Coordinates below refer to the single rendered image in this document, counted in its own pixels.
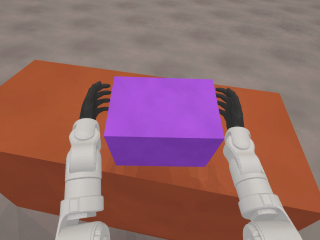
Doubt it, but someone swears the carton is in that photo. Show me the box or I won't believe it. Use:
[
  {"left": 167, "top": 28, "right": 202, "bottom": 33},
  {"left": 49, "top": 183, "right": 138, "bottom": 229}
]
[{"left": 104, "top": 76, "right": 225, "bottom": 167}]

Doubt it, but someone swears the robot right hand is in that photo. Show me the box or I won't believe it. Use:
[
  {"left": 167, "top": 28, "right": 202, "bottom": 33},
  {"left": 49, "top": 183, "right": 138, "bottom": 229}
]
[{"left": 215, "top": 87, "right": 244, "bottom": 130}]

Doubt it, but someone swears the robot left upper arm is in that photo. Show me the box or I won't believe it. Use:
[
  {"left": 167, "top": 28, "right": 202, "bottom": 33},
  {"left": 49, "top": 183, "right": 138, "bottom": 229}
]
[{"left": 57, "top": 221, "right": 111, "bottom": 240}]

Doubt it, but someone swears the robot left hand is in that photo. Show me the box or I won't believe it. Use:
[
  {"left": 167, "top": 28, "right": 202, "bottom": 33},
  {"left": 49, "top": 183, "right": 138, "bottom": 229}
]
[{"left": 79, "top": 81, "right": 112, "bottom": 120}]

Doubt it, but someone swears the pedestal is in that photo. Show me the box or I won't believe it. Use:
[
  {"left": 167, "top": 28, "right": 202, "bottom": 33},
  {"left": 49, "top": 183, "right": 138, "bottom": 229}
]
[{"left": 0, "top": 60, "right": 320, "bottom": 240}]

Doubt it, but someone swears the robot left forearm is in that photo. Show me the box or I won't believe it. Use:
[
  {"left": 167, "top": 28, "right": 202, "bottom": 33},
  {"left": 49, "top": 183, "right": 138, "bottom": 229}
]
[{"left": 55, "top": 118, "right": 104, "bottom": 240}]

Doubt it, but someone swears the robot right upper arm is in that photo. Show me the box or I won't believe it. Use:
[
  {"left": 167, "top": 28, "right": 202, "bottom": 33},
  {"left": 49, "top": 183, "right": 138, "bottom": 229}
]
[{"left": 243, "top": 220, "right": 301, "bottom": 240}]

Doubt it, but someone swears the robot right forearm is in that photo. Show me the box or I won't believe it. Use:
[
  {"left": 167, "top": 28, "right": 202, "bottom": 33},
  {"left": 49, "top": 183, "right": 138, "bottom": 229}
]
[{"left": 223, "top": 126, "right": 303, "bottom": 240}]

